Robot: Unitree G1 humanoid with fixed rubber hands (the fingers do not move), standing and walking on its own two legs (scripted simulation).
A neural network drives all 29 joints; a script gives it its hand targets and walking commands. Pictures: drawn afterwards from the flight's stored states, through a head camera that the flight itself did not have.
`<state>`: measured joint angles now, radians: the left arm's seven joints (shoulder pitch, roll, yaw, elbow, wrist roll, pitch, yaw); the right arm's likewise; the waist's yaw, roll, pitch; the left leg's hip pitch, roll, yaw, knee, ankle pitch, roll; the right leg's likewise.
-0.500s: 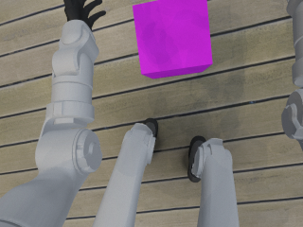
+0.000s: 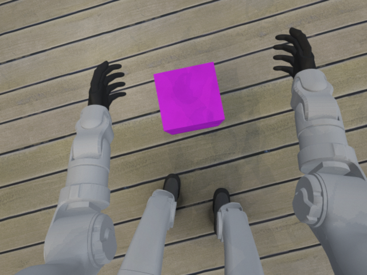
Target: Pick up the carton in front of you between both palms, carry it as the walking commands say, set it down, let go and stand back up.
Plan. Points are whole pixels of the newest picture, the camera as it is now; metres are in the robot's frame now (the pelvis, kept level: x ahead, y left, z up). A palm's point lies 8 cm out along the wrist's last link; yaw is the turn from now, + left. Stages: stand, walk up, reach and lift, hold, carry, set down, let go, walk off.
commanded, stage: let go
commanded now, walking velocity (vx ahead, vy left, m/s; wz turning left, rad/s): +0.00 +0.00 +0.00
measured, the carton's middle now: (189, 103) +0.52 +0.08 -0.55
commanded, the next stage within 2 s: stand in 1.26 s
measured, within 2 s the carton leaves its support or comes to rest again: neither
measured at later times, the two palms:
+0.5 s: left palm (32, 195) +0.25 +0.26 +0.01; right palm (342, 165) +0.35 -0.18 -0.01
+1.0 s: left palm (38, 211) +0.24 +0.23 +0.03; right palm out of the picture +0.24 -0.24 +0.03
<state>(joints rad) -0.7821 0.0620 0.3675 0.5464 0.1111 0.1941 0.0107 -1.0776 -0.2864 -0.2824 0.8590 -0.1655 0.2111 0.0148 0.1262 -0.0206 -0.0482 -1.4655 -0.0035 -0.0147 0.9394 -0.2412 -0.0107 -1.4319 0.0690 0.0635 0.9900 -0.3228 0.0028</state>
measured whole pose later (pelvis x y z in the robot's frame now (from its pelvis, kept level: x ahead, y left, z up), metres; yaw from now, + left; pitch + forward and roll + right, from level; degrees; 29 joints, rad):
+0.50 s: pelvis +0.06 +0.02 +0.08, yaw +2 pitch +17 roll +0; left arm 0.07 0.18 0.03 0.40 -0.03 0.04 -0.07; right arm -0.15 -0.19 -0.16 0.59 -0.06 0.03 -0.02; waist 0.11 0.03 0.00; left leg -0.66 -0.04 -0.03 0.63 -0.26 0.02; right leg -0.60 0.02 0.06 0.63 -0.33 0.01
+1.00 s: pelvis +0.08 -0.01 +0.10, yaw +2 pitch -3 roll +1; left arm 0.22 0.21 0.04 0.42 0.02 0.12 -0.07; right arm 0.24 -0.22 -0.03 0.44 0.01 0.09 0.06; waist 0.00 -0.02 0.07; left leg -0.14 -0.01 -0.04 0.43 -0.24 -0.01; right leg -0.09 0.03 0.05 0.44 -0.31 -0.03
